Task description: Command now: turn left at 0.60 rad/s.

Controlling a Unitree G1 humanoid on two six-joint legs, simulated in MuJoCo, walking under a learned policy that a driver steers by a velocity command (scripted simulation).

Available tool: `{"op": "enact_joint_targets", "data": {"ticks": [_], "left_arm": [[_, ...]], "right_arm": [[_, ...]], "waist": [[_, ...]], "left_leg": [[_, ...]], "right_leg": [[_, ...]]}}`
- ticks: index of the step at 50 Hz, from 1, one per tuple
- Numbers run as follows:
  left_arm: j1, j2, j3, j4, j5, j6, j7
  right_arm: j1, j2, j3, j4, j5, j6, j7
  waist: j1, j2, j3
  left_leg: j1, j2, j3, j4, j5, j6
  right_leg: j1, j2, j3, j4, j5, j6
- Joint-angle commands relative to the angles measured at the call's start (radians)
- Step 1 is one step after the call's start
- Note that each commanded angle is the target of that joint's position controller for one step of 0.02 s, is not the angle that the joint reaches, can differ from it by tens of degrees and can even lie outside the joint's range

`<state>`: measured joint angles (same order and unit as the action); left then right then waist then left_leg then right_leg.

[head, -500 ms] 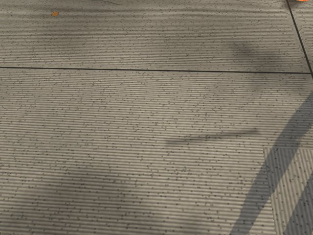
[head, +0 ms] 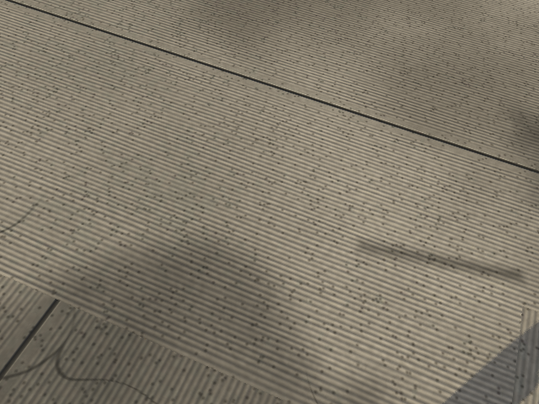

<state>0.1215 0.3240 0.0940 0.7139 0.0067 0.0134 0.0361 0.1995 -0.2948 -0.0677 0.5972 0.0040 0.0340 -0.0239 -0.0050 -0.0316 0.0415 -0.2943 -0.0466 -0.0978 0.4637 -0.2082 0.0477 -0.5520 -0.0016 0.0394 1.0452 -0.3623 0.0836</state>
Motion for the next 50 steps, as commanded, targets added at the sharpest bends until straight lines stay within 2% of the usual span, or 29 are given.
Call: {"op": "enact_joint_targets", "data": {"ticks": [1, 4, 7, 9, 10, 11, 12, 13, 14, 15, 16, 17, 19, 21, 23, 25, 27, 28, 29, 30, 31, 32, 33, 34, 36, 43, 50], "left_arm": [[-0.041, 0.048, 0.006, -0.077, -0.002, -0.018, -0.004], [-0.052, 0.053, 0.005, -0.083, -0.007, -0.024, -0.014], [-0.040, 0.064, 0.009, -0.086, -0.015, -0.035, -0.025], [-0.011, 0.064, 0.012, -0.083, -0.017, -0.044, -0.034], [0.021, 0.063, 0.015, -0.073, -0.016, -0.048, -0.036], [0.056, 0.081, 0.021, -0.062, -0.007, -0.051, -0.035], [0.069, 0.141, 0.031, -0.071, 0.012, -0.047, -0.030], [0.048, 0.198, 0.040, -0.063, 0.037, -0.040, -0.033], [0.022, 0.141, 0.027, -0.087, 0.032, -0.045, -0.030], [-0.016, 0.099, 0.013, -0.096, 0.021, -0.045, -0.024], [-0.051, 0.082, 0.006, -0.099, 0.009, -0.043, -0.021], [-0.058, 0.071, 0.001, -0.097, -0.005, -0.043, -0.019], [-0.038, 0.057, -0.010, -0.085, -0.004, -0.035, -0.014], [-0.021, 0.052, -0.013, -0.074, 0.001, -0.028, -0.013], [-0.007, 0.076, -0.007, -0.065, -0.002, -0.019, -0.015], [0.026, 0.104, -0.002, -0.053, -0.010, -0.010, -0.019], [0.037, 0.087, -0.013, -0.039, -0.025, -0.011, -0.022], [0.079, 0.071, -0.021, -0.024, -0.021, -0.023, -0.025], [0.088, 0.040, -0.034, -0.030, 0.010, -0.038, -0.034], [0.114, -0.014, -0.048, -0.032, 0.019, -0.047, -0.036], [0.053, 0.033, -0.044, -0.027, 0.028, -0.046, -0.033], [0.021, 0.048, -0.038, -0.023, 0.022, -0.045, -0.033], [0.019, 0.046, -0.037, -0.014, 0.015, -0.041, -0.028], [0.029, 0.048, -0.036, -0.012, 0.014, -0.035, -0.025], [0.046, 0.041, -0.038, 0.003, 0.008, -0.032, -0.022], [0.074, 0.040, -0.036, 0.063, 0.004, -0.030, -0.011], [0.093, 0.048, -0.035, 0.118, 0.001, -0.027, 0.000]], "right_arm": [[-0.030, -0.172, -0.050, -0.070, 0.003, -0.010, -0.013], [-0.035, -0.188, -0.056, -0.072, 0.001, -0.003, -0.009], [-0.049, -0.190, -0.057, -0.073, 0.007, 0.003, 0.001], [-0.069, -0.187, -0.056, -0.076, 0.016, 0.007, 0.002], [-0.089, -0.181, -0.054, -0.079, 0.024, 0.010, 0.000], [-0.084, -0.159, -0.047, -0.078, 0.026, 0.011, -0.005], [-0.028, -0.103, -0.032, -0.074, 0.010, 0.010, -0.005], [-0.019, -0.118, -0.039, -0.094, 0.016, 0.000, -0.008], [-0.003, -0.196, -0.062, -0.071, -0.005, -0.009, -0.011], [0.001, -0.217, -0.075, -0.048, 0.004, -0.007, -0.008], [0.017, -0.190, -0.072, -0.021, 0.006, 0.002, -0.012], [0.017, -0.166, -0.066, -0.015, 0.002, 0.010, -0.014], [0.004, -0.107, -0.046, -0.013, 0.009, 0.014, -0.010], [-0.029, -0.069, -0.027, -0.024, 0.008, 0.010, -0.007], [-0.056, -0.039, -0.009, -0.031, 0.002, 0.007, -0.001], [-0.045, -0.062, -0.015, -0.019, 0.010, 0.003, 0.003], [0.013, -0.064, -0.017, 0.016, 0.004, 0.000, 0.007], [0.016, -0.093, -0.018, 0.012, -0.006, -0.002, 0.004], [0.038, -0.153, -0.026, 0.001, -0.015, -0.001, -0.006], [-0.020, -0.140, -0.019, 0.022, -0.026, -0.002, -0.002], [-0.058, -0.073, -0.007, -0.002, -0.023, -0.010, 0.010], [-0.045, -0.053, 0.001, 0.011, -0.032, -0.016, 0.013], [-0.034, -0.074, -0.003, 0.018, -0.033, -0.021, 0.013], [-0.032, -0.077, -0.002, 0.025, -0.028, -0.028, 0.013], [-0.011, -0.062, 0.005, 0.039, -0.023, -0.035, 0.009], [-0.009, -0.047, 0.012, 0.063, -0.020, -0.039, 0.006], [0.003, -0.038, 0.012, 0.111, -0.016, -0.043, 0.008]], "waist": [[-0.004, 0.172, -0.135], [-0.015, 0.189, -0.123], [-0.016, 0.200, -0.123], [0.002, 0.201, -0.131], [0.028, 0.195, -0.136], [0.038, 0.169, -0.150], [0.006, -0.001, -0.186], [-0.027, -0.258, -0.113], [-0.007, -0.185, -0.112], [-0.019, -0.121, -0.096], [-0.033, -0.083, -0.077], [-0.025, -0.083, -0.065], [-0.013, -0.094, -0.067], [0.005, -0.127, -0.091], [0.028, -0.164, -0.106], [0.039, -0.171, -0.107], [0.002, -0.137, -0.095], [0.010, -0.096, -0.108], [0.030, 0.042, -0.153], [0.091, 0.225, -0.149], [0.044, 0.168, -0.117], [0.027, 0.143, -0.093], [0.021, 0.129, -0.075], [0.022, 0.132, -0.048], [0.024, 0.125, -0.033], [0.023, 0.067, -0.030], [0.023, 0.047, -0.042]], "left_leg": [[0.161, 0.215, -0.253, -0.097, 0.272, 0.176], [0.117, 0.214, -0.320, -0.090, 0.200, 0.184], [0.109, 0.207, -0.394, -0.071, 0.226, 0.181], [0.117, 0.188, -0.429, -0.041, 0.262, 0.163], [0.100, 0.163, -0.425, -0.015, 0.253, 0.137], [0.055, 0.130, -0.392, 0.025, 0.174, 0.093], [-0.050, 0.044, -0.278, 0.197, -0.079, 0.029], [-0.246, -0.113, -0.091, 0.363, -0.418, -0.033], [-0.257, -0.052, -0.102, 0.598, -0.453, -0.081], [-0.257, -0.041, -0.104, 0.688, -0.386, -0.094], [-0.254, -0.037, -0.098, 0.718, -0.332, -0.113], [-0.274, -0.038, -0.099, 0.738, -0.284, -0.126], [-0.236, -0.038, -0.061, 0.676, -0.243, -0.144], [-0.186, -0.001, -0.016, 0.499, -0.235, -0.153], [-0.080, 0.033, 0.041, 0.311, -0.259, -0.151], [-0.009, 0.027, 0.077, 0.159, -0.197, -0.142], [0.129, 0.016, 0.094, -0.118, 0.027, -0.104], [0.230, 0.059, 0.027, -0.146, 0.136, -0.073], [0.326, 0.188, -0.107, -0.104, 0.380, -0.031], [0.182, 0.226, -0.124, -0.062, 0.284, 0.049], [0.129, 0.181, -0.108, -0.079, 0.125, 0.056], [0.114, 0.153, -0.092, -0.086, 0.049, 0.031], [0.100, 0.132, -0.080, -0.087, 0.026, 0.013], [0.084, 0.133, -0.083, -0.089, 0.038, 0.007], [0.074, 0.125, -0.074, -0.080, 0.062, 0.000], [0.077, 0.107, -0.063, -0.071, 0.086, 0.003], [0.092, 0.090, -0.040, -0.061, 0.137, 0.001]], "right_leg": [[-0.019, 0.007, 0.032, -0.138, 0.030, 0.008], [0.056, 0.027, 0.041, -0.251, -0.001, -0.001], [0.124, 0.046, 0.046, -0.351, -0.021, -0.016], [0.188, 0.052, 0.044, -0.473, 0.019, -0.032], [0.259, 0.051, 0.033, -0.592, 0.105, -0.045], [0.358, 0.000, 0.047, -0.677, 0.229, -0.067], [0.475, -0.194, 0.218, -0.711, 0.351, -0.137], [0.451, -0.355, 0.452, -0.744, 0.515, -0.317], [0.405, -0.410, 0.485, -0.749, 0.501, -0.396], [0.381, -0.355, 0.393, -0.736, 0.465, -0.367], [0.372, -0.286, 0.306, -0.723, 0.416, -0.318], [0.386, -0.259, 0.268, -0.715, 0.421, -0.301], [0.388, -0.210, 0.182, -0.713, 0.477, -0.295], [0.434, -0.192, 0.146, -0.697, 0.490, -0.292], [0.428, -0.191, 0.133, -0.686, 0.489, -0.294], [0.427, -0.205, 0.157, -0.668, 0.493, -0.301], [0.379, -0.187, 0.145, -0.638, 0.478, -0.261], [0.320, -0.174, 0.138, -0.632, 0.419, -0.202], [0.253, -0.115, 0.068, -0.542, 0.297, -0.132], [0.308, -0.055, -0.007, -0.594, 0.096, -0.074], [0.350, -0.051, -0.013, -0.585, 0.131, -0.038], [0.346, -0.043, -0.019, -0.582, 0.165, -0.032], [0.347, -0.041, -0.024, -0.573, 0.182, -0.035], [0.339, -0.044, -0.018, -0.578, 0.201, -0.037], [0.342, -0.049, -0.012, -0.587, 0.214, -0.040], [0.360, -0.054, -0.013, -0.597, 0.237, -0.026], [0.379, -0.057, -0.012, -0.599, 0.264, -0.023]]}}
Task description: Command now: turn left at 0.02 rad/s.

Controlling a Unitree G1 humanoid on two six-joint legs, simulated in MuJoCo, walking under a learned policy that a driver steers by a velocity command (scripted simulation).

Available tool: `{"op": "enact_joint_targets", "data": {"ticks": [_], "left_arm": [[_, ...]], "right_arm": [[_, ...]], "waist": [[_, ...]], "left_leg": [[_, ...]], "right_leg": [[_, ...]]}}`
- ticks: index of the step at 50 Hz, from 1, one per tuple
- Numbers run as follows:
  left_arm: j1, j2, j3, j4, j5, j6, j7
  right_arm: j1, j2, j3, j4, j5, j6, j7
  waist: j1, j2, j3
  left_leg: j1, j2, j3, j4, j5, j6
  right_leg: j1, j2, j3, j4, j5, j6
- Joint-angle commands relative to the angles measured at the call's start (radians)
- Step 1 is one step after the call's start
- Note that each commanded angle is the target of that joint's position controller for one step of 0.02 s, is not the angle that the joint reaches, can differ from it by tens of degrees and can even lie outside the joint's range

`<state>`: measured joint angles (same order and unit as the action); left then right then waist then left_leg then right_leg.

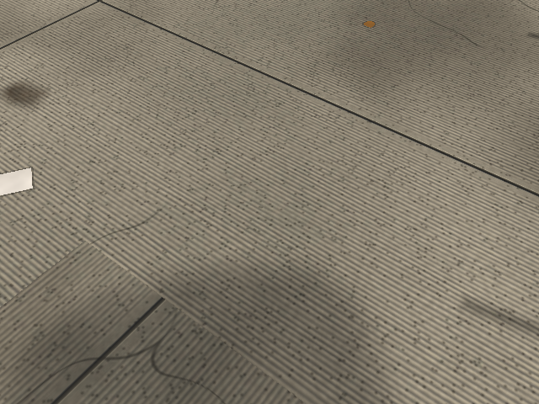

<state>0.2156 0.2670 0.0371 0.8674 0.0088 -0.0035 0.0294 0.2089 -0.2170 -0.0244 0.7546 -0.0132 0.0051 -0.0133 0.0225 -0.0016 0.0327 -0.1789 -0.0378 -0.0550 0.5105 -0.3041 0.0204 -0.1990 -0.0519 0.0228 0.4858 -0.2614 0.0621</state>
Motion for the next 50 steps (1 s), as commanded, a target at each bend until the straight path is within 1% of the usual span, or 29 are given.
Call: {"op": "enact_joint_targets", "data": {"ticks": [1, 11, 13, 14, 15, 16, 17, 18, 20, 21, 22, 23, 24, 25, 26, 27, 28, 30, 33, 36, 39, 42, 44, 45, 46, 47, 48, 49, 50], "left_arm": [[0.001, 0.106, 0.022, -0.027, -0.002, -0.009, 0.008], [0.019, 0.100, 0.021, 0.052, -0.006, 0.000, 0.019], [0.036, 0.087, 0.020, 0.074, -0.013, 0.003, 0.021], [0.022, 0.081, 0.020, 0.070, -0.018, 0.000, 0.021], [-0.007, 0.072, 0.017, 0.055, -0.020, -0.008, 0.019], [-0.033, 0.060, 0.014, 0.037, -0.026, -0.024, 0.014], [-0.054, 0.057, 0.013, 0.022, -0.034, -0.042, 0.007], [-0.053, 0.064, 0.016, 0.018, -0.042, -0.060, -0.003], [-0.008, 0.065, 0.016, 0.031, -0.048, -0.088, -0.026], [0.079, 0.062, 0.020, 0.074, -0.045, -0.097, -0.033], [0.176, 0.070, 0.031, 0.128, -0.033, -0.098, -0.036], [0.288, 0.103, 0.043, 0.163, -0.021, -0.097, -0.037], [0.379, 0.231, 0.069, 0.166, -0.023, -0.102, -0.043], [0.331, 0.193, 0.050, 0.153, -0.007, -0.111, -0.049], [0.244, 0.137, 0.033, 0.125, -0.013, -0.118, -0.046], [0.199, 0.113, 0.026, 0.107, -0.016, -0.119, -0.045], [0.179, 0.109, 0.022, 0.099, -0.016, -0.117, -0.048], [0.216, 0.062, 0.004, 0.109, -0.010, -0.106, -0.047], [0.270, 0.080, 0.002, 0.123, -0.008, -0.090, -0.032], [0.266, 0.107, 0.002, 0.115, -0.005, -0.081, -0.016], [0.306, 0.119, 0.006, 0.129, -0.014, -0.082, -0.010], [0.311, 0.125, 0.015, 0.139, -0.024, -0.077, -0.008], [0.279, 0.149, 0.026, 0.129, -0.019, -0.069, -0.007], [0.266, 0.163, 0.033, 0.123, -0.013, -0.062, -0.006], [0.254, 0.158, 0.033, 0.116, -0.004, -0.050, -0.005], [0.251, 0.147, 0.027, 0.101, 0.005, -0.047, -0.002], [0.363, 0.025, -0.009, 0.076, 0.014, -0.066, -0.019], [0.339, 0.023, -0.015, 0.085, -0.003, -0.104, -0.032], [0.215, 0.107, 0.009, 0.034, -0.040, -0.132, -0.039]], "right_arm": [[-0.004, -0.115, -0.031, -0.038, 0.002, -0.014, -0.003], [0.023, -0.115, -0.031, 0.058, 0.007, -0.015, -0.010], [0.049, -0.134, -0.039, 0.083, 0.015, -0.009, -0.016], [0.060, -0.160, -0.047, 0.087, 0.020, -0.005, -0.017], [0.082, -0.183, -0.053, 0.090, 0.023, -0.007, -0.017], [0.104, -0.207, -0.059, 0.095, 0.027, -0.015, -0.016], [0.114, -0.218, -0.063, 0.101, 0.032, -0.027, -0.016], [0.102, -0.210, -0.061, 0.100, 0.032, -0.039, -0.016], [0.041, -0.193, -0.057, 0.086, 0.044, -0.049, -0.014], [-0.020, -0.192, -0.056, 0.072, 0.052, -0.045, -0.012], [-0.043, -0.173, -0.051, 0.065, 0.046, -0.042, -0.011], [-0.058, -0.115, -0.034, 0.052, 0.032, -0.047, -0.007], [-0.070, -0.077, -0.025, 0.008, 0.028, -0.062, -0.012], [-0.057, -0.128, -0.039, 0.007, 0.052, -0.077, -0.013], [-0.032, -0.143, -0.042, 0.021, 0.067, -0.090, -0.005], [-0.018, -0.142, -0.043, 0.041, 0.062, -0.099, 0.003], [-0.033, -0.148, -0.049, 0.045, 0.050, -0.105, 0.005], [-0.062, -0.138, -0.054, 0.046, 0.033, -0.105, 0.020], [-0.123, -0.086, -0.041, 0.026, 0.030, -0.095, 0.032], [-0.251, -0.058, -0.024, -0.021, 0.034, -0.095, 0.037], [-0.335, -0.067, -0.018, -0.050, 0.041, -0.099, 0.048], [-0.375, -0.090, -0.019, -0.074, 0.044, -0.107, 0.062], [-0.322, -0.127, -0.033, -0.065, 0.043, -0.110, 0.067], [-0.246, -0.154, -0.047, -0.043, 0.042, -0.108, 0.064], [-0.089, -0.190, -0.069, 0.008, 0.044, -0.103, 0.059], [0.081, -0.226, -0.087, 0.055, 0.042, -0.094, 0.050], [0.221, -0.318, -0.109, 0.082, 0.024, -0.087, 0.047], [0.203, -0.253, -0.089, 0.091, 0.031, -0.082, 0.047], [0.110, -0.203, -0.072, 0.081, 0.034, -0.087, 0.048]], "waist": [[-0.004, 0.016, -0.033], [-0.003, 0.013, -0.017], [-0.012, 0.042, -0.022], [-0.026, 0.077, 0.014], [-0.044, 0.126, 0.059], [-0.057, 0.184, 0.098], [-0.063, 0.209, 0.137], [-0.052, 0.211, 0.154], [-0.009, 0.178, 0.131], [0.043, 0.146, 0.094], [0.077, 0.102, 0.050], [0.109, -0.036, -0.001], [0.122, -0.308, -0.029], [0.087, -0.245, 0.009], [0.047, -0.156, 0.092], [0.031, -0.118, 0.103], [0.025, -0.090, 0.101], [0.031, -0.101, 0.064], [0.041, -0.089, 0.049], [0.060, -0.079, 0.084], [0.074, -0.090, 0.117], [0.051, -0.089, 0.128], [-0.003, -0.109, 0.063], [-0.043, -0.130, -0.006], [-0.121, -0.130, -0.105], [-0.191, -0.102, -0.206], [-0.147, 0.148, -0.375], [-0.140, 0.208, -0.426], [-0.130, 0.176, -0.233]], "left_leg": [[-0.022, 0.079, -0.080, -0.108, 0.237, 0.027], [-0.024, 0.059, -0.051, -0.108, 0.242, 0.015], [-0.024, 0.050, -0.059, -0.138, -0.064, 0.038], [-0.050, 0.076, -0.110, -0.177, -0.294, 0.069], [-0.067, 0.140, -0.208, -0.241, -0.465, 0.112], [-0.071, 0.223, -0.332, -0.310, -0.562, 0.164], [-0.102, 0.286, -0.431, -0.352, -0.566, 0.207], [-0.086, 0.317, -0.464, -0.361, -0.511, 0.226], [-0.062, 0.301, -0.388, -0.323, -0.369, 0.197], [-0.137, 0.242, -0.285, -0.279, -0.282, 0.157], [-0.212, 0.169, -0.190, -0.185, -0.192, 0.120], [-0.308, 0.082, -0.065, 0.054, -0.098, 0.064], [-0.496, -0.039, 0.053, 0.362, -0.178, -0.003], [-0.577, -0.007, -0.039, 0.556, -0.277, 0.003], [-0.642, 0.054, -0.068, 0.627, -0.182, 0.025], [-0.651, 0.090, -0.049, 0.629, -0.079, 0.040], [-0.659, 0.115, -0.031, 0.595, 0.002, 0.045], [-0.606, 0.136, 0.008, 0.532, 0.102, 0.034], [-0.599, 0.125, 0.060, 0.431, 0.173, -0.006], [-0.521, 0.100, 0.090, 0.216, 0.290, -0.027], [-0.452, 0.076, 0.104, 0.086, 0.364, -0.020], [-0.443, 0.072, 0.082, 0.015, 0.346, 0.019], [-0.356, 0.042, 0.100, 0.002, 0.293, 0.056], [-0.253, 0.009, 0.125, 0.017, 0.265, 0.078], [-0.062, -0.026, 0.148, 0.014, 0.262, 0.110], [0.222, 0.041, 0.056, 0.038, 0.255, 0.155], [0.630, 0.307, -0.440, 0.001, 0.033, 0.339], [0.647, 0.391, -0.771, -0.214, -0.113, 0.379], [0.501, 0.348, -0.660, -0.252, -0.135, 0.320]], "right_leg": [[0.028, -0.007, 0.004, -0.040, 0.165, -0.002], [0.034, 0.000, -0.002, -0.049, 0.168, -0.010], [0.005, 0.049, -0.058, 0.002, -0.055, -0.020], [-0.057, 0.073, -0.086, 0.060, -0.172, -0.030], [-0.140, 0.084, -0.098, 0.136, -0.223, -0.039], [-0.211, 0.080, -0.093, 0.218, -0.221, -0.055], [-0.244, 0.047, -0.047, 0.282, -0.216, -0.079], [-0.286, 0.019, -0.016, 0.312, -0.242, -0.104], [-0.224, -0.004, -0.012, 0.174, -0.240, -0.148], [-0.035, 0.023, -0.054, 0.025, -0.101, -0.156], [0.146, 0.064, -0.073, -0.025, 0.024, -0.135], [0.288, -0.039, 0.094, -0.097, -0.033, -0.147], [0.384, -0.271, 0.533, -0.282, -0.195, -0.271], [0.323, -0.355, 0.711, -0.345, -0.312, -0.350], [0.291, -0.332, 0.618, -0.343, -0.326, -0.333], [0.284, -0.277, 0.499, -0.343, -0.271, -0.293], [0.293, -0.244, 0.412, -0.347, -0.156, -0.259], [0.299, -0.180, 0.253, -0.342, 0.118, -0.219], [0.290, -0.153, 0.144, -0.341, 0.366, -0.231], [0.196, -0.125, 0.080, -0.382, 0.358, -0.224], [0.175, -0.143, 0.061, -0.410, 0.329, -0.233], [0.260, -0.188, 0.052, -0.374, 0.414, -0.227], [0.331, -0.204, 0.025, -0.279, 0.677, -0.207], [0.355, -0.201, 0.002, -0.179, 0.869, -0.195], [0.329, -0.168, -0.037, 0.008, 0.995, -0.171], [0.146, -0.140, -0.050, 0.246, 0.874, -0.142], [-0.277, 0.022, -0.066, 0.670, 0.355, -0.071], [-0.434, 0.109, 0.062, 0.855, -0.264, -0.075], [-0.542, 0.048, 0.102, 0.915, -0.221, -0.101]]}}
Over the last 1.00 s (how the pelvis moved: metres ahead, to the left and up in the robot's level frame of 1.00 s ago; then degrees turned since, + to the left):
-0.01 0.01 -0.01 13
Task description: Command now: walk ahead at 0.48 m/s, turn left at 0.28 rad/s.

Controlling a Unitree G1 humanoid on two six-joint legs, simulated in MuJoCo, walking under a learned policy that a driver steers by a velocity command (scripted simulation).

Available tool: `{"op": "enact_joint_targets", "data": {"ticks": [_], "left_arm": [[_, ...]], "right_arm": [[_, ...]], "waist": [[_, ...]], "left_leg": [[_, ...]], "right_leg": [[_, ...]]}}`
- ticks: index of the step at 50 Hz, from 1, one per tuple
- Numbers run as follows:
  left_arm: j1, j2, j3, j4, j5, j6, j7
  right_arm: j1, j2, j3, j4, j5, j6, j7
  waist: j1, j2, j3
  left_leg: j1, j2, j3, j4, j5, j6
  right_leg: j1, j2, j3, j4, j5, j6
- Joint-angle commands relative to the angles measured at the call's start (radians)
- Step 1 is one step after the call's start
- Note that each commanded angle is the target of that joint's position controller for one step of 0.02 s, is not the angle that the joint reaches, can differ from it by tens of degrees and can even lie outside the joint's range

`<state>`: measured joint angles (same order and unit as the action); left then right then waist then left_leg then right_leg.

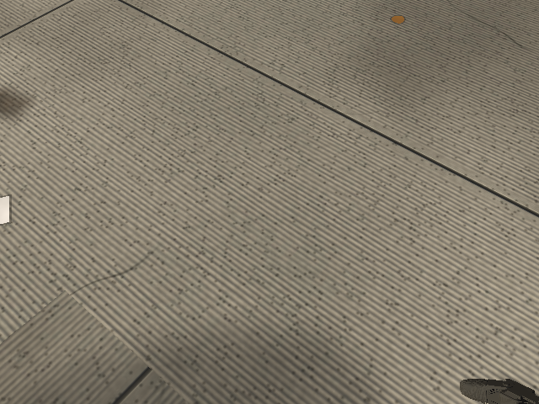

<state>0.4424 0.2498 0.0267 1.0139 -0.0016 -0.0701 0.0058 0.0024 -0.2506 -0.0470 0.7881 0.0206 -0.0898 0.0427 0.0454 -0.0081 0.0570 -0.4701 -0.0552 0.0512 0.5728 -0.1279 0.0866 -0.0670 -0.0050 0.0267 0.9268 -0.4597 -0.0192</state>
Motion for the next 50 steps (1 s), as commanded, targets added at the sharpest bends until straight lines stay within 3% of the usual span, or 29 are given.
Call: {"op": "enact_joint_targets", "data": {"ticks": [1, 2, 4, 6, 8, 12, 15, 18, 19, 20, 21, 22, 23, 24, 25, 26, 27, 29, 32, 37, 41, 43, 44, 45, 46, 47, 48, 49, 50], "left_arm": [[-0.095, 0.150, 0.023, -0.143, -0.041, -0.083, -0.013], [-0.129, 0.147, 0.029, -0.151, -0.028, -0.088, -0.005], [-0.103, 0.131, 0.037, -0.160, -0.004, -0.069, 0.005], [-0.114, 0.106, 0.035, -0.181, 0.009, -0.049, 0.008], [-0.212, 0.107, 0.033, -0.228, 0.018, -0.039, 0.015], [-0.401, 0.082, 0.019, -0.292, 0.012, -0.046, 0.005], [-0.463, 0.104, 0.021, -0.323, -0.005, -0.050, -0.005], [-0.448, 0.153, 0.036, -0.336, -0.011, -0.061, -0.014], [-0.401, 0.164, 0.043, -0.328, -0.012, -0.066, -0.013], [-0.303, 0.189, 0.057, -0.306, -0.006, -0.071, -0.008], [-0.154, 0.244, 0.073, -0.291, 0.009, -0.075, -0.002], [-0.066, 0.324, 0.094, -0.266, 0.021, -0.057, -0.002], [-0.072, 0.248, 0.080, -0.270, 0.007, -0.052, -0.010], [-0.123, 0.170, 0.060, -0.290, 0.004, -0.050, -0.009], [-0.176, 0.149, 0.052, -0.296, 0.008, -0.046, -0.010], [-0.213, 0.131, 0.047, -0.292, 0.013, -0.043, -0.011], [-0.231, 0.115, 0.042, -0.288, 0.018, -0.043, -0.010], [-0.227, 0.116, 0.047, -0.273, 0.013, -0.050, -0.011], [-0.208, 0.148, 0.062, -0.250, 0.006, -0.056, -0.009], [-0.164, 0.179, 0.070, -0.216, -0.001, -0.043, -0.007], [-0.074, 0.206, 0.071, -0.159, -0.031, -0.021, -0.014], [-0.065, 0.227, 0.075, -0.144, -0.036, -0.008, -0.013], [-0.073, 0.242, 0.077, -0.140, -0.037, -0.002, -0.010], [-0.091, 0.247, 0.076, -0.138, -0.040, 0.002, -0.007], [-0.090, 0.224, 0.065, -0.140, -0.034, 0.001, -0.004], [-0.090, 0.151, 0.036, -0.176, 0.000, -0.007, -0.005], [0.032, 0.044, 0.008, -0.183, -0.012, -0.023, -0.010], [-0.034, 0.161, 0.039, -0.171, -0.043, -0.031, -0.011], [-0.100, 0.181, 0.051, -0.199, -0.056, -0.032, -0.011]], "right_arm": [[0.230, -0.147, -0.043, 0.026, -0.006, 0.002, -0.008], [0.175, -0.124, -0.035, 0.014, -0.012, -0.005, -0.004], [0.135, -0.104, -0.027, 0.000, -0.023, -0.010, -0.006], [0.154, -0.125, -0.031, 0.005, -0.012, -0.011, -0.015], [0.195, -0.160, -0.040, 0.013, -0.009, -0.011, -0.033], [0.285, -0.193, -0.051, 0.029, 0.002, 0.001, -0.054], [0.342, -0.191, -0.051, 0.044, 0.015, 0.012, -0.059], [0.349, -0.191, -0.053, 0.038, 0.008, 0.025, -0.066], [0.342, -0.186, -0.053, 0.033, 0.004, 0.030, -0.066], [0.343, -0.155, -0.042, 0.025, -0.001, 0.032, -0.064], [0.350, -0.088, -0.018, 0.005, -0.015, 0.030, -0.057], [0.468, -0.023, 0.000, -0.027, 0.009, 0.016, -0.054], [0.480, -0.119, -0.014, -0.020, 0.027, 0.012, -0.055], [0.395, -0.183, -0.032, -0.026, 0.028, 0.018, -0.057], [0.340, -0.181, -0.036, -0.033, 0.017, 0.025, -0.059], [0.309, -0.168, -0.039, -0.045, 0.006, 0.027, -0.059], [0.303, -0.151, -0.042, -0.051, 0.007, 0.034, -0.053], [0.297, -0.106, -0.036, -0.066, 0.012, 0.048, -0.045], [0.243, -0.083, -0.030, -0.108, 0.004, 0.059, -0.039], [0.115, -0.050, -0.011, -0.153, -0.002, 0.044, -0.016], [-0.023, -0.057, -0.002, -0.202, -0.004, 0.028, 0.000], [-0.037, -0.087, -0.011, -0.212, -0.002, 0.019, 0.006], [0.002, -0.112, -0.021, -0.204, -0.003, 0.014, 0.006], [0.105, -0.143, -0.039, -0.174, -0.006, 0.011, 0.001], [0.262, -0.198, -0.068, -0.123, -0.010, 0.012, -0.011], [0.447, -0.287, -0.093, -0.091, -0.027, 0.021, -0.031], [0.431, -0.320, -0.087, -0.096, -0.039, 0.026, -0.034], [0.408, -0.227, -0.066, -0.100, -0.033, 0.023, -0.032], [0.352, -0.182, -0.051, -0.090, -0.020, 0.017, -0.029]], "waist": [[-0.121, 0.093, -0.151], [-0.082, 0.018, -0.088], [-0.017, 0.040, -0.069], [-0.001, 0.056, -0.047], [-0.022, 0.059, -0.008], [-0.092, 0.062, -0.001], [-0.112, 0.069, -0.023], [-0.083, 0.092, -0.043], [-0.054, 0.106, -0.057], [-0.007, 0.101, -0.109], [0.053, 0.008, -0.249], [0.008, -0.298, -0.367], [0.010, -0.284, -0.337], [0.030, -0.162, -0.216], [0.018, -0.084, -0.143], [0.000, -0.070, -0.094], [-0.020, -0.088, -0.069], [-0.029, -0.103, -0.056], [-0.028, -0.069, -0.038], [0.008, -0.043, -0.010], [0.029, -0.045, 0.039], [0.006, -0.066, 0.031], [-0.028, -0.083, 0.000], [-0.098, -0.085, -0.066], [-0.170, -0.075, -0.172], [-0.229, 0.062, -0.340], [-0.141, 0.272, -0.468], [-0.179, 0.156, -0.386], [-0.155, 0.151, -0.231]], "left_leg": [[0.622, 0.330, -0.625, -0.341, -0.218, 0.224], [0.472, 0.287, -0.521, -0.366, -0.095, 0.205], [0.314, 0.228, -0.422, -0.405, 0.016, 0.193], [0.214, 0.211, -0.368, -0.432, 0.042, 0.206], [0.152, 0.192, -0.333, -0.454, 0.024, 0.206], [0.121, 0.141, -0.286, -0.418, 0.016, 0.143], [0.196, 0.171, -0.346, -0.357, -0.040, 0.125], [0.295, 0.207, -0.432, -0.247, -0.046, 0.100], [0.301, 0.199, -0.444, -0.197, -0.023, 0.087], [0.278, 0.151, -0.426, -0.093, 0.006, 0.061], [0.181, 0.082, -0.346, 0.179, -0.080, 0.027], [-0.164, -0.063, -0.193, 0.496, -0.433, -0.035], [-0.304, 0.020, -0.222, 0.668, -0.459, -0.043], [-0.334, 0.060, -0.228, 0.716, -0.361, -0.047], [-0.302, 0.096, -0.199, 0.704, -0.278, -0.057], [-0.277, 0.121, -0.195, 0.658, -0.222, -0.063], [-0.239, 0.146, -0.190, 0.624, -0.189, -0.065], [-0.211, 0.162, -0.159, 0.589, -0.153, -0.073], [-0.258, 0.174, -0.156, 0.488, -0.081, -0.088], [-0.193, 0.149, -0.108, 0.188, 0.118, -0.074], [-0.164, 0.126, -0.051, 0.036, 0.078, -0.050], [-0.122, 0.106, -0.045, -0.019, 0.010, -0.031], [-0.038, 0.084, -0.036, -0.050, -0.009, -0.018], [0.135, 0.055, -0.014, -0.099, 0.030, 0.003], [0.392, 0.059, -0.020, -0.091, 0.073, 0.027], [0.721, 0.291, -0.262, -0.042, 0.132, 0.093], [0.908, 0.499, -0.684, -0.168, -0.038, 0.222], [0.803, 0.474, -0.667, -0.230, -0.129, 0.198], [0.681, 0.434, -0.501, -0.256, -0.111, 0.158]], "right_leg": [[-0.664, -0.047, 0.082, 0.430, 0.069, -0.033], [-0.619, -0.081, 0.069, 0.347, 0.131, -0.029], [-0.503, -0.121, 0.075, 0.246, 0.176, -0.010], [-0.477, -0.126, 0.054, 0.159, 0.186, 0.023], [-0.502, -0.117, 0.036, 0.016, 0.286, 0.057], [-0.417, -0.046, 0.019, -0.311, 0.546, 0.078], [-0.379, -0.026, 0.049, -0.396, 0.571, 0.081], [-0.335, -0.027, 0.072, -0.448, 0.446, 0.054], [-0.272, -0.024, 0.058, -0.471, 0.398, 0.035], [-0.130, -0.035, 0.052, -0.503, 0.368, 0.002], [0.112, -0.186, 0.185, -0.488, 0.308, -0.062], [0.422, -0.408, 0.615, -0.577, 0.101, -0.209], [0.402, -0.443, 0.771, -0.628, -0.079, -0.223], [0.295, -0.396, 0.614, -0.640, -0.052, -0.181], [0.177, -0.347, 0.457, -0.650, 0.097, -0.152], [0.091, -0.305, 0.361, -0.673, 0.214, -0.143], [0.033, -0.272, 0.274, -0.699, 0.291, -0.131], [-0.013, -0.248, 0.171, -0.742, 0.381, -0.140], [-0.003, -0.263, 0.079, -0.776, 0.492, -0.168], [0.004, -0.234, -0.060, -0.801, 0.546, -0.160], [0.071, -0.265, -0.030, -0.780, 0.577, -0.168], [0.121, -0.289, -0.007, -0.731, 0.659, -0.156], [0.127, -0.287, -0.006, -0.676, 0.768, -0.142], [0.098, -0.259, -0.035, -0.558, 0.895, -0.118], [-0.007, -0.206, -0.066, -0.376, 0.886, -0.084], [-0.254, -0.135, -0.101, -0.038, 0.511, -0.036], [-0.558, 0.017, -0.011, 0.250, -0.149, 0.007], [-0.639, -0.027, 0.093, 0.348, -0.136, 0.005], [-0.694, -0.070, 0.071, 0.346, -0.047, -0.004]]}}
Over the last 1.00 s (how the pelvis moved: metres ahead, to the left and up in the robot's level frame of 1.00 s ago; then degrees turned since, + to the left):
0.29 -0.02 -0.02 1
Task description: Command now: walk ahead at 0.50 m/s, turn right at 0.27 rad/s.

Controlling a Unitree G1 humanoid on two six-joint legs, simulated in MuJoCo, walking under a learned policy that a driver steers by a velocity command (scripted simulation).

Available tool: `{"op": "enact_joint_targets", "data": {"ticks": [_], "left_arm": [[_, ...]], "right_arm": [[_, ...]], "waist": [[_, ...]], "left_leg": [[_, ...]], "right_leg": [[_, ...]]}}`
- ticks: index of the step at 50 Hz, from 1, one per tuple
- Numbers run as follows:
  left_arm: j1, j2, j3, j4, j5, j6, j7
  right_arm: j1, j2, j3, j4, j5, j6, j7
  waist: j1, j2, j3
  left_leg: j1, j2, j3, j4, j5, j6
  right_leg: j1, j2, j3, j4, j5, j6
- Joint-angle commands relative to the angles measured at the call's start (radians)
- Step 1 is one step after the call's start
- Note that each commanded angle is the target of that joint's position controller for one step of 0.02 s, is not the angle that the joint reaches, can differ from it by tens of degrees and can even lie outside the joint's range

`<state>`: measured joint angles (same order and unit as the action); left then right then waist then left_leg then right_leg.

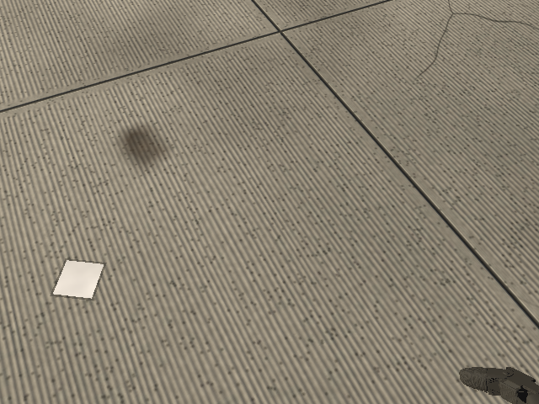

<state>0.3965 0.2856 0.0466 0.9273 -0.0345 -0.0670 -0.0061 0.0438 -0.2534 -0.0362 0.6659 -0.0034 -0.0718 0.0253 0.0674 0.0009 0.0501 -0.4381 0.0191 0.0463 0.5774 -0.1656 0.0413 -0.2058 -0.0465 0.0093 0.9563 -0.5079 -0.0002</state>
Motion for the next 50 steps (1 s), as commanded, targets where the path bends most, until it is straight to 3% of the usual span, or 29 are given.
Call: {"op": "enact_joint_targets", "data": {"ticks": [1, 2, 3, 5, 6, 8, 11, 17, 18, 20, 21, 22, 23, 24, 25, 26, 27, 28, 29, 30, 33, 36, 38, 41, 45, 47, 49, 50], "left_arm": [[-0.082, 0.131, 0.031, -0.112, -0.013, -0.030, 0.008], [-0.083, 0.119, 0.036, -0.110, 0.001, -0.020, 0.013], [-0.053, 0.101, 0.037, -0.099, 0.001, -0.004, 0.012], [-0.040, 0.057, 0.032, -0.101, -0.001, 0.020, 0.010], [-0.056, 0.053, 0.033, -0.112, 0.000, 0.028, 0.011], [-0.102, 0.050, 0.034, -0.137, 0.005, 0.034, 0.011], [-0.181, 0.036, 0.025, -0.168, 0.011, 0.028, -0.006], [-0.366, 0.030, 0.011, -0.264, 0.014, 0.027, -0.046], [-0.378, 0.036, 0.012, -0.279, 0.014, 0.028, -0.052], [-0.353, 0.061, 0.026, -0.295, 0.013, 0.033, -0.058], [-0.294, 0.085, 0.040, -0.290, 0.012, 0.036, -0.057], [-0.172, 0.123, 0.064, -0.265, 0.008, 0.039, -0.053], [-0.006, 0.189, 0.101, -0.222, 0.007, 0.045, -0.036], [0.040, 0.314, 0.130, -0.210, 0.003, 0.050, -0.016], [0.031, 0.304, 0.114, -0.254, 0.012, 0.030, -0.026], [0.016, 0.223, 0.089, -0.249, 0.020, 0.013, -0.035], [-0.028, 0.193, 0.080, -0.248, 0.019, 0.003, -0.035], [-0.101, 0.157, 0.069, -0.260, 0.016, 0.000, -0.032], [-0.153, 0.123, 0.058, -0.278, 0.024, -0.001, -0.027], [-0.175, 0.114, 0.054, -0.293, 0.033, 0.000, -0.022], [-0.150, 0.146, 0.063, -0.292, 0.026, -0.007, -0.005], [-0.102, 0.161, 0.067, -0.278, 0.019, -0.001, 0.013], [-0.090, 0.143, 0.060, -0.266, 0.020, 0.000, 0.018], [-0.039, 0.147, 0.057, -0.231, 0.022, -0.005, 0.015], [-0.005, 0.161, 0.062, -0.193, 0.026, 0.003, 0.016], [-0.029, 0.173, 0.065, -0.189, 0.026, 0.010, 0.021], [-0.062, 0.164, 0.057, -0.200, 0.033, 0.021, 0.027], [-0.049, 0.130, 0.040, -0.224, 0.054, 0.022, 0.035]], "right_arm": [[0.246, -0.141, -0.051, 0.036, 0.007, -0.008, -0.007], [0.193, -0.111, -0.045, 0.039, 0.004, -0.016, -0.002], [0.158, -0.090, -0.042, 0.043, -0.003, -0.025, 0.001], [0.138, -0.089, -0.049, 0.063, -0.009, -0.044, -0.001], [0.136, -0.097, -0.053, 0.074, -0.011, -0.049, -0.005], [0.150, -0.111, -0.059, 0.096, -0.017, -0.053, -0.016], [0.168, -0.138, -0.065, 0.117, -0.014, -0.046, -0.030], [0.255, -0.192, -0.083, 0.161, 0.014, -0.013, -0.040], [0.259, -0.199, -0.086, 0.165, 0.019, -0.005, -0.040], [0.244, -0.227, -0.093, 0.162, 0.025, 0.010, -0.044], [0.234, -0.241, -0.097, 0.158, 0.029, 0.018, -0.046], [0.218, -0.247, -0.097, 0.153, 0.034, 0.026, -0.048], [0.221, -0.228, -0.087, 0.147, 0.032, 0.025, -0.050], [0.298, -0.100, -0.048, 0.101, -0.014, 0.009, -0.043], [0.282, -0.086, -0.029, 0.075, 0.000, -0.034, -0.031], [0.145, -0.170, -0.052, 0.048, 0.044, -0.059, -0.020], [0.113, -0.162, -0.047, 0.033, 0.051, -0.073, -0.019], [0.123, -0.157, -0.049, 0.051, 0.028, -0.075, -0.028], [0.142, -0.169, -0.057, 0.063, 0.008, -0.066, -0.033], [0.159, -0.170, -0.061, 0.068, 0.003, -0.052, -0.031], [0.144, -0.131, -0.054, 0.057, -0.012, -0.025, -0.033], [0.027, -0.104, -0.041, 0.022, -0.010, -0.023, -0.033], [-0.010, -0.085, -0.029, 0.023, -0.002, -0.029, -0.020], [-0.075, -0.092, -0.024, 0.010, 0.012, -0.040, -0.001], [-0.110, -0.123, -0.027, -0.017, 0.018, -0.049, 0.019], [-0.046, -0.141, -0.034, -0.006, 0.021, -0.049, 0.026], [0.172, -0.195, -0.066, 0.056, 0.014, -0.046, 0.021], [0.320, -0.251, -0.078, 0.075, 0.010, -0.041, 0.018]], "waist": [[-0.142, 0.098, -0.156], [-0.109, 0.111, -0.106], [-0.077, 0.126, -0.088], [-0.050, 0.100, -0.064], [-0.044, 0.085, -0.044], [-0.048, 0.065, -0.015], [-0.070, 0.051, 0.011], [-0.136, 0.024, 0.065], [-0.133, 0.030, 0.063], [-0.099, 0.060, 0.016], [-0.061, 0.079, -0.032], [0.013, 0.074, -0.099], [0.094, 0.035, -0.186], [0.027, -0.225, -0.255], [0.013, -0.209, -0.426], [0.061, -0.088, -0.330], [0.029, -0.067, -0.212], [-0.021, -0.006, -0.142], [-0.058, -0.021, -0.113], [-0.080, -0.039, -0.106], [-0.088, -0.033, -0.092], [-0.048, -0.056, -0.059], [-0.023, -0.089, -0.057], [0.019, -0.098, -0.029], [0.024, -0.098, 0.008], [-0.015, -0.110, -0.016], [-0.128, -0.073, -0.167], [-0.172, 0.047, -0.293]], "left_leg": [[0.527, 0.312, -0.392, -0.296, -0.026, 0.176], [0.427, 0.275, -0.308, -0.336, 0.013, 0.158], [0.358, 0.250, -0.239, -0.375, 0.051, 0.146], [0.294, 0.246, -0.154, -0.425, 0.139, 0.155], [0.281, 0.245, -0.114, -0.440, 0.174, 0.157], [0.291, 0.243, -0.051, -0.455, 0.205, 0.156], [0.317, 0.227, 0.040, -0.466, 0.216, 0.140], [0.484, 0.278, 0.124, -0.423, 0.272, 0.118], [0.516, 0.286, 0.135, -0.394, 0.324, 0.109], [0.550, 0.285, 0.166, -0.283, 0.615, 0.085], [0.554, 0.279, 0.178, -0.177, 0.780, 0.073], [0.517, 0.253, 0.200, 0.000, 0.860, 0.051], [0.366, 0.211, 0.212, 0.249, 0.734, 0.009], [-0.052, 0.077, 0.196, 0.627, -0.034, -0.058], [-0.266, -0.068, -0.063, 0.821, -0.456, -0.071], [-0.372, -0.012, -0.143, 0.841, -0.376, -0.044], [-0.385, 0.031, -0.133, 0.769, -0.283, -0.021], [-0.326, 0.074, -0.132, 0.681, -0.215, -0.022], [-0.247, 0.101, -0.136, 0.609, -0.167, -0.028], [-0.190, 0.110, -0.137, 0.578, -0.138, -0.037], [-0.164, 0.092, -0.109, 0.456, -0.058, -0.086], [-0.179, 0.060, -0.106, 0.229, 0.115, -0.113], [-0.131, 0.044, -0.089, 0.076, 0.247, -0.111], [-0.113, 0.042, -0.078, -0.005, 0.332, -0.087], [-0.216, 0.041, -0.075, -0.058, 0.178, -0.012], [-0.146, 0.014, -0.050, -0.070, 0.093, 0.028], [0.177, -0.042, -0.015, -0.088, 0.129, 0.084], [0.440, 0.111, -0.248, -0.082, 0.160, 0.148]], "right_leg": [[-0.525, -0.066, 0.076, 0.278, 0.089, -0.019], [-0.484, -0.090, 0.078, 0.237, 0.158, -0.015], [-0.423, -0.108, 0.086, 0.225, 0.210, -0.011], [-0.395, -0.113, 0.085, 0.211, 0.259, -0.002], [-0.414, -0.114, 0.091, 0.192, 0.288, 0.004], [-0.466, -0.113, 0.105, 0.117, 0.367, 0.013], [-0.471, -0.100, 0.077, -0.065, 0.511, 0.010], [-0.513, -0.076, -0.019, -0.274, 0.492, -0.039], [-0.509, -0.065, -0.036, -0.290, 0.453, -0.052], [-0.416, -0.009, -0.093, -0.302, 0.361, -0.088], [-0.324, 0.033, -0.124, -0.298, 0.312, -0.110], [-0.157, 0.083, -0.147, -0.336, 0.317, -0.141], [0.119, 0.105, -0.102, -0.392, 0.371, -0.181], [0.460, -0.147, 0.345, -0.425, 0.349, -0.317], [0.609, -0.300, 0.841, -0.626, 0.158, -0.457], [0.559, -0.284, 0.746, -0.688, 0.169, -0.386], [0.424, -0.247, 0.604, -0.683, 0.231, -0.347], [0.276, -0.199, 0.484, -0.679, 0.334, -0.311], [0.164, -0.162, 0.401, -0.692, 0.430, -0.292], [0.098, -0.139, 0.367, -0.714, 0.477, -0.287], [0.010, -0.105, 0.283, -0.739, 0.608, -0.294], [-0.011, -0.066, 0.239, -0.737, 0.555, -0.257], [-0.006, -0.051, 0.191, -0.741, 0.491, -0.225], [0.038, -0.096, 0.199, -0.741, 0.439, -0.217], [0.231, -0.186, 0.219, -0.687, 0.556, -0.204], [0.277, -0.190, 0.184, -0.623, 0.760, -0.177], [0.230, -0.110, 0.088, -0.351, 1.046, -0.132], [0.052, -0.052, 0.035, -0.060, 0.790, -0.094]]}}
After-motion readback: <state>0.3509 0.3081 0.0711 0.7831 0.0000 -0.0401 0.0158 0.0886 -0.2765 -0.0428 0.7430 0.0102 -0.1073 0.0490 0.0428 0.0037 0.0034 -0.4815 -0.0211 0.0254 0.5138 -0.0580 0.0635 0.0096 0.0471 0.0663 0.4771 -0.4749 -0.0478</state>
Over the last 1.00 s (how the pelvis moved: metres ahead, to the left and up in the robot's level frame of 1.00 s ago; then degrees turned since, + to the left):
0.51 0.10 0.01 22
